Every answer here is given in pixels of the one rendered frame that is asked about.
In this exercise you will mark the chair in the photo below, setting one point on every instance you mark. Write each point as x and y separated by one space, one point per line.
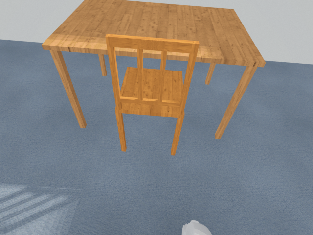
151 91

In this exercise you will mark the table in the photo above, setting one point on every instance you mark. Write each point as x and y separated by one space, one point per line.
222 39

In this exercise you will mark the right robot thigh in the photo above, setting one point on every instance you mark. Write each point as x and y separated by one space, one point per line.
194 228

